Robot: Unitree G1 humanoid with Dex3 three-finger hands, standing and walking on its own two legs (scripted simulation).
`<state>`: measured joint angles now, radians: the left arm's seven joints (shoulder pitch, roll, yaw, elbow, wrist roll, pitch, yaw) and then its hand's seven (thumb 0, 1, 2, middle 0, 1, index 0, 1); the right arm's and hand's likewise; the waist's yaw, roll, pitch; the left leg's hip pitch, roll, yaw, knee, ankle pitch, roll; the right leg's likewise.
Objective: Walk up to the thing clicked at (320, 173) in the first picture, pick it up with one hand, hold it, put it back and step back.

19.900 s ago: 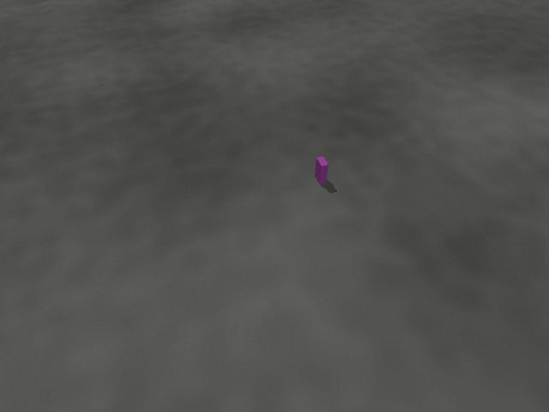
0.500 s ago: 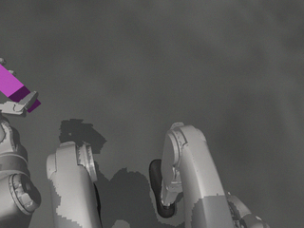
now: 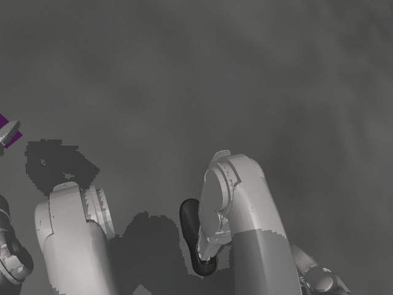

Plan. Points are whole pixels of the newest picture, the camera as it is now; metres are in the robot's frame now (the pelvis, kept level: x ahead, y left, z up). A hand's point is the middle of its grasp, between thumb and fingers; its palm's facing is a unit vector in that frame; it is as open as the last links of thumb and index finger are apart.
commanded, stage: lower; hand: left
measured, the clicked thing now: out of the picture +0.45 +0.30 -0.13
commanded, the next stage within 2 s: loosen in 1.32 s
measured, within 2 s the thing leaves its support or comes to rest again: rests again in 1.24 s
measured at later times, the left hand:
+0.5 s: hand out of the picture +0.45 +0.30 -0.18, palm faces +0.46 -0.89 -0.03, open 10.8 cm
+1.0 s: hand (1, 129) +0.45 +0.30 -0.20, palm faces +0.46 -0.89 -0.02, open 10.7 cm
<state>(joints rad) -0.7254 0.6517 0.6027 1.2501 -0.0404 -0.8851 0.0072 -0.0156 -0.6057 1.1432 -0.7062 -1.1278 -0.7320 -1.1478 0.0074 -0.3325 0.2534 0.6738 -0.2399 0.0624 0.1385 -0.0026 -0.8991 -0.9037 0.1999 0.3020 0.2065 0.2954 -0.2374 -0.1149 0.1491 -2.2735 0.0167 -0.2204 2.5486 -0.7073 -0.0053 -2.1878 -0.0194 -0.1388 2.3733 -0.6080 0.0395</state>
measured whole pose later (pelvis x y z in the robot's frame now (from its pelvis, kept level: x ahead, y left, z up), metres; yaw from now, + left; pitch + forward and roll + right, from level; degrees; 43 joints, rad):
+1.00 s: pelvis -0.01 +0.01 -0.02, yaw -5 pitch +14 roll -18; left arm -0.72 0.91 0.61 1.53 -0.05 -1.09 0.08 -0.01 -0.57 1.12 -0.69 -1.13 -0.72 -1.14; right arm -0.17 -0.38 0.52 0.55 -0.36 0.06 0.14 -0.01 -0.89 -0.90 0.20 0.30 0.21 0.30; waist -0.28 -0.28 0.34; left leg -2.22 0.03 -0.36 2.66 -0.73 0.00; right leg -2.09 0.03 -0.24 2.37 -0.57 0.07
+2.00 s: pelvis -0.02 +0.02 -0.02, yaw -6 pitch +11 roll -20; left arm -0.71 0.94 0.58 1.55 -0.05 -1.13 0.11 -0.01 -0.49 0.24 -0.44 -0.39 -0.45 -0.38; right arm -0.20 -0.38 0.57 0.52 -0.39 0.06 0.14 -0.01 -0.91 -0.90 0.20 0.30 0.21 0.30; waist -0.27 -0.31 0.35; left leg -2.20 0.03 -0.39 2.67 -0.74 0.02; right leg -2.04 0.05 -0.27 2.35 -0.56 0.08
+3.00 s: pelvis +0.00 +0.01 +0.06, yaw +3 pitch +31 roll -10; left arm -0.38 0.69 0.49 0.79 0.08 -0.28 -0.03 -0.01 -0.44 0.12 -0.08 -0.08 -0.07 -0.08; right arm 0.08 -0.28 0.07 0.61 -0.03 0.15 0.09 0.00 -0.90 -0.90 0.20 0.30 0.21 0.30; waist -0.08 -0.03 -0.06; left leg -2.20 0.03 -0.11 2.34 -0.70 0.04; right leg -2.12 -0.03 -0.07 2.21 -0.62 0.04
